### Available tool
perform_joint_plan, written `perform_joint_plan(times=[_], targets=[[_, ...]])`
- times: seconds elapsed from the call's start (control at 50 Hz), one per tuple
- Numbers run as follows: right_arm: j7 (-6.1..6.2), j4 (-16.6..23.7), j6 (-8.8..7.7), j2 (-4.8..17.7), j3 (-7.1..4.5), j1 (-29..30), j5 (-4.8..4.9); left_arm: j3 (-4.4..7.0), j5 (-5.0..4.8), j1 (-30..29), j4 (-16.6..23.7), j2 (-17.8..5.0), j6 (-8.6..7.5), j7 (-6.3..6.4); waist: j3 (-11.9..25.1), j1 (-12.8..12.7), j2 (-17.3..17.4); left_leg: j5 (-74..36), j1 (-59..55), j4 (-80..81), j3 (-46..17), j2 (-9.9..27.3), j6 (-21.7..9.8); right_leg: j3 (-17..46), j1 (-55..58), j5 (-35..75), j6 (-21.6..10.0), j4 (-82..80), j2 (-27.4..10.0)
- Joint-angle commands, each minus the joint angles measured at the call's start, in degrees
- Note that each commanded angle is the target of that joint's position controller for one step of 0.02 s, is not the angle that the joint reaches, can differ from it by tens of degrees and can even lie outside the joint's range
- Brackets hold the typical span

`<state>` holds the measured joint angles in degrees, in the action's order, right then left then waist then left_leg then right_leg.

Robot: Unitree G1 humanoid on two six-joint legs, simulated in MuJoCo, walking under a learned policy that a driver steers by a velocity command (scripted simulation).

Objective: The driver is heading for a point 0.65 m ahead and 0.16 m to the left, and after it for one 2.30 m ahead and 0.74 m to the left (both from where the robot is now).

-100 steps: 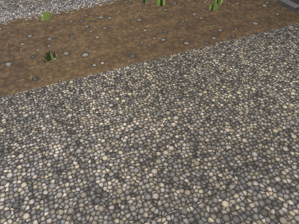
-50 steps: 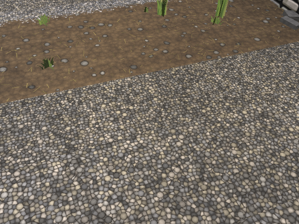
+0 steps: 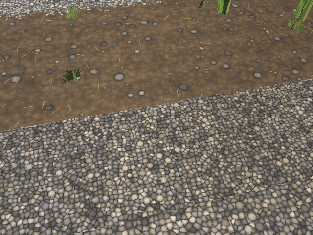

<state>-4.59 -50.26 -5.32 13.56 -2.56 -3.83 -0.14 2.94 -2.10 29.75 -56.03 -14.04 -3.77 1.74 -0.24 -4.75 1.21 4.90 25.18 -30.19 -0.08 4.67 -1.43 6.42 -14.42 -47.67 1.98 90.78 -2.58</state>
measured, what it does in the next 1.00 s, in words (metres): goes down: right foot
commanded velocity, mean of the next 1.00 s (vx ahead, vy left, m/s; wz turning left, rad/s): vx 0.50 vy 0.00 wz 0.18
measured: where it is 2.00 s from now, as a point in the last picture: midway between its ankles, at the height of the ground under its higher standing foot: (107, 139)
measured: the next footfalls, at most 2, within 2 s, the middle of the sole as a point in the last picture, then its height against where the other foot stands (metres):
right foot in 0.44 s outside the picture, level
left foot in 1.16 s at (111, 193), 0.17 m lower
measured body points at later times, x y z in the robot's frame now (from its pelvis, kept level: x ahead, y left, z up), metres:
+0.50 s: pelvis +0.26 -0.01 -0.01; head +0.29 -0.03 +0.43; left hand +0.46 +0.23 -0.10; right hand +0.24 -0.28 -0.16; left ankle +0.11 +0.12 -0.68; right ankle +0.36 -0.10 -0.74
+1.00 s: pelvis +0.50 +0.05 -0.04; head +0.51 +0.06 +0.41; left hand +0.43 +0.31 -0.17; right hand +0.72 -0.16 -0.15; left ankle +0.64 +0.26 -0.73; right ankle +0.36 -0.11 -0.74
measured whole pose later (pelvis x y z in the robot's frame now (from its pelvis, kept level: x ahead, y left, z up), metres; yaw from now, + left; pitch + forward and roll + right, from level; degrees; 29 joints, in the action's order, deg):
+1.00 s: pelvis +0.50 +0.05 -0.04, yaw +13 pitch +1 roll -2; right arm -3.9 -47.9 -0.4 15.0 -5.9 -6.8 1.1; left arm 5.1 0.2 22.7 -53.4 -12.2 -5.5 3.2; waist 0.2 -3.7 2.0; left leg -19.1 38.6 -38.6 -5.7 4.7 -2.4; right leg -14.3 -0.8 -34.3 3.8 35.4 -5.1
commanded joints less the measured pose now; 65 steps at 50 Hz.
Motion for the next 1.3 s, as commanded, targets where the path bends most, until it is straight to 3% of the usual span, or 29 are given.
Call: perform_joint_plan(times=[0.02, 0.04, 0.08, 0.1, 0.14, 0.2, 0.3, 0.36, 0.42, 0.44, 0.46, 0.48, 0.5, 0.54, 0.58, 0.72, 0.78, 0.92, 1.04, 1.1, 1.14, 1.16, 1.18, 1.2, 1.22, 1.24, 1.26, 1.28, 1.3], targets=[[1.25, -6.9, 1.54, 17.3, -5.01, -31.9, 0.59, -0.19, -2.97, 4.8, 6.9, -3.0, -4.1, -1.06, 23.6, 11.5, 17.6, -26.0, -55.2, -3.0, -27.5, 21.0, -16.5, 5.7, -45.4, 6.1, -1.5, 20.9, 3.9], [1.94, -6.4, 1.95, 14.9, -4.35, -26.5, 0.8, -0.44, -3.37, -1.8, 8.5, -2.6, -3.72, 0.39, 20.2, 9.2, 10.1, -0.1, -46.3, 6.7, -33.9, 21.9, -17.3, -0.1, -47.5, 13.8, -2.0, 19.3, 0.1], [2.29, -2.0, -0.23, 8.6, -1.51, -12.7, -1.59, 0.17, -1.52, -6.6, 9.0, -4.2, -1.63, 2.05, 9.1, 4.5, 3.5, 0.2, -20.9, 10.7, -35.1, 22.9, -16.5, 1.0, -40.4, 29.2, -4.0, 6.6, -4.2], [2.21, -2.1, -0.61, 5.9, -0.66, -7.3, -1.12, 0.42, 0.39, -6.8, 8.2, -2.6, 0.05, 1.84, 0.9, 1.2, 2.8, -7.4, -6.4, 11.8, -24.2, 17.0, -13.3, 0.3, -33.2, 32.5, -2.9, -4.6, -6.0], [2.97, -2.5, -0.91, 6.3, -0.84, -8.4, -1.81, 0.61, 1.91, -8.6, 8.9, -1.0, 0.45, 1.21, -0.5, 1.7, 6.2, -9.8, -1.5, 15.2, -14.2, 10.5, -12.1, -0.7, -25.7, 37.2, -1.6, -19.7, -6.2], [5.09, -4.0, -0.45, 6.7, -1.2, -12.8, -0.33, 0.18, 1.96, -15.3, 11.0, -0.6, -0.5, -0.45, 0.6, 3.8, 6.0, -20.2, -7.1, 15.2, -7.5, 8.0, -11.8, -2.9, -22.1, 46.9, -1.5, -40.9, -4.8], [5.51, -6.8, 0.85, 7.9, -2.0, -18.9, 2.0, 0.11, 1.18, -26.7, 13.6, -1.0, -0.37, -2.37, -2.7, 7.8, 2.0, -10.3, -17.7, 16.9, -7.0, 9.7, -10.4, -5.4, -22.3, 49.8, -3.8, -55.0, -1.9], [5.74, -8.4, 2.15, 9.1, -2.53, -21.3, 1.74, 0.62, 1.3, -31.2, 15.7, -2.3, -1.16, -3.67, -4.7, 8.5, 0.5, -9.3, -24.0, 15.2, -7.5, 11.2, -9.6, -5.7, -23.7, 45.9, -5.7, -59.8, -1.2], [5.55, -7.5, 2.94, 9.4, -2.54, -17.8, 1.25, 2.65, 1.57, -21.8, 13.2, -5.3, -1.54, -4.09, 2.0, 2.8, 1.5, -24.4, -23.1, 3.7, -3.6, 7.2, -6.9, -9.1, -5.3, 45.8, -8.5, -61.4, 2.3], [5.55, -6.4, 2.94, 7.9, -1.92, -16.6, 0.76, 3.93, 1.59, -11.3, 10.7, -8.3, -1.46, -3.74, 9.1, -1.1, -1.5, -19.9, -15.5, -9.7, -0.3, 3.2, -4.8, -3.3, 10.3, 48.3, -11.4, -59.9, -2.1], [5.13, -5.8, 1.98, 2.5, -0.12, -22.1, 0.28, 5.23, 1.51, -3.8, 9.2, -13.5, -1.19, -3.65, 17.5, -1.4, -13.3, 2.6, 5.9, -33.5, 2.8, -5.6, -0.9, 19.8, 32.3, 37.9, -20.6, -63.6, -15.2], [4.39, -5.4, 0.57, 4.1, -0.45, -19.9, 0.61, 4.24, 1.08, -2.3, 8.9, -10.7, -1.01, -3.92, 19.4, -2.0, -16.2, 27.4, 15.5, -41.6, -4.4, -7.3, -1.3, 33.8, 34.1, 29.8, -22.1, -72.2, -18.6], [4.22, -3.9, -0.04, 8.6, -1.74, -15.9, 1.95, 3.41, 1.1, -7.5, 9.7, -8.7, -1.33, -3.7, 11.3, -0.9, -12.1, 24.7, 19.9, -45.0, -5.9, -4.0, -2.3, 28.3, 27.3, 27.0, -19.4, -73.7, -17.8], [5.08, -3.5, 0.7, 7.8, -2.0, -12.5, 1.9, 2.42, 2.15, -16.0, 11.5, -5.7, -1.67, -3.75, 3.3, 2.5, -4.1, 16.9, 15.8, -40.6, -4.7, 0.2, -2.2, 15.0, 11.3, 38.1, -16.4, -76.3, -14.7], [5.59, -4.2, 2.31, 6.1, -2.3, -14.8, 1.72, 2.06, 2.6, -19.6, 11.5, -3.8, -2.22, -3.61, 2.7, 5.6, -5.4, 13.1, 8.2, -33.4, -6.4, 2.7, -2.1, 7.2, 3.4, 41.0, -14.3, -79.4, -11.9], [4.97, -2.2, 3.31, 4.9, -3.15, -12.3, 0.21, 3.78, 4.0, -13.2, 6.5, -7.6, -2.85, -1.49, 3.6, 5.6, -3.4, -7.3, 9.0, -27.4, -6.5, 0.8, -0.6, -5.2, 5.1, 52.6, -14.3, -79.6, -12.3], [4.1, 0.8, 3.81, 7.3, -4.58, -5.4, 2.32, 3.09, 2.54, -10.0, 4.8, -4.2, -3.12, -1.37, -1.7, 4.1, -4.2, -9.0, 22.6, -24.4, -12.3, 1.0, -1.4, -3.6, 13.8, 44.1, -12.2, -77.3, -14.2], [1.08, 6.6, 3.88, 3.5, -3.69, 4.4, 0.54, 3.42, 2.2, -6.5, 4.0, -4.8, -2.59, 1.94, -6.8, 0.6, -5.0, -23.9, 22.9, -13.1, -7.9, 0.3, -0.8, -11.8, 10.2, 35.1, -9.3, -68.0, -15.3], [-1.27, 8.8, 4.24, 1.5, -1.86, 10.2, 2.23, 4.11, 1.4, -4.3, 4.8, -6.8, -0.8, 1.83, -9.9, -4.2, -3.7, -25.9, 15.4, 0.0, -1.9, 0.5, -1.3, -15.9, 9.6, 30.5, -4.7, -56.2, -17.4], [-0.77, 3.3, 4.36, 4.4, -3.11, -0.5, 1.72, 3.68, 1.02, -4.8, 4.3, -7.2, 0.5, 1.42, -5.3, -0.8, -3.3, -28.9, 2.2, 5.1, 1.3, -0.3, -2.1, -19.0, 11.5, 43.4, -2.0, -39.8, -17.7], [1.1, -2.9, 4.07, 9.9, -5.98, -18.4, 1.24, 3.21, -0.04, -7.5, 3.7, -8.4, 0.33, 0.02, 5.4, 10.4, -3.4, -35.1, -27.8, 8.4, 6.5, -4.5, -4.9, -20.5, 1.4, 53.6, 0.2, -14.0, -13.4], [2.18, -5.2, 4.02, 14.9, -6.83, -24.3, -0.56, 3.09, 0.1, -7.3, 3.5, -6.4, -0.54, 0.21, 5.0, 14.6, 8.5, -41.7, -43.4, 7.3, -0.2, 0.3, -9.8, -18.6, -16.9, 10.9, 4.0, 13.6, -4.9], [2.31, -4.8, 2.62, 20.9, -6.0, -24.2, -2.29, 0.87, 1.46, 1.5, 6.0, -0.8, -2.65, -0.66, 18.9, 8.1, 20.3, -69.4, -66.4, -17.6, -12.7, 9.4, -16.7, -7.6, -37.4, -7.6, 5.0, 32.8, -3.7], [2.0, -4.2, 3.43, 18.5, -5.96, -27.9, 0.39, 0.9, 0.34, -1.1, 8.1, -5.4, -4.21, -1.23, 31.6, 12.1, 15.5, -56.3, -70.6, -15.5, -19.3, 11.9, -22.2, -1.2, -40.2, -5.1, 5.0, 30.8, -4.9], [2.64, -5.0, 3.47, 17.9, -5.84, -30.4, 1.48, 1.27, -1.01, -8.5, 12.9, -6.6, -4.96, -0.87, 30.6, 12.7, 11.2, -26.4, -64.1, -2.1, -30.1, 14.2, -22.9, 0.0, -43.6, 1.2, 4.4, 23.8, -3.9], [3.27, -4.3, 3.91, 13.3, -4.79, -23.2, 2.29, 0.99, -0.22, -17.2, 13.5, -5.4, -4.39, 0.87, 20.0, 10.9, -1.5, -8.3, -52.2, 7.6, -31.6, 11.4, -19.6, -5.1, -46.2, 7.2, 3.8, 19.1, -4.3], [3.89, -2.5, 3.33, 15.6, -4.71, -19.6, 0.83, 0.38, -2.13, -14.3, 14.4, -4.2, -4.41, 1.24, 19.6, 7.2, 3.8, -3.1, -44.9, 9.1, -44.2, 19.3, -24.4, -2.4, -47.6, 12.8, 3.2, 24.3, -4.2], [3.44, 0.5, 2.02, 13.5, -3.91, -14.0, -0.18, 0.33, -0.69, -11.8, 13.2, -6.0, -3.83, 1.24, 16.9, 4.8, -4.4, -0.5, -35.8, 7.7, -45.9, 19.9, -23.5, 0.6, -44.6, 14.6, 1.9, 19.6, -7.0], [2.89, 1.8, 0.81, 9.0, -2.6, -8.7, 0.16, 1.34, 0.13, -12.3, 12.3, -7.8, -3.64, 0.99, 10.3, 2.9, -5.3, -2.4, -23.6, 7.1, -38.2, 17.5, -20.3, 3.3, -41.1, 23.2, -0.4, 4.1, -8.3]])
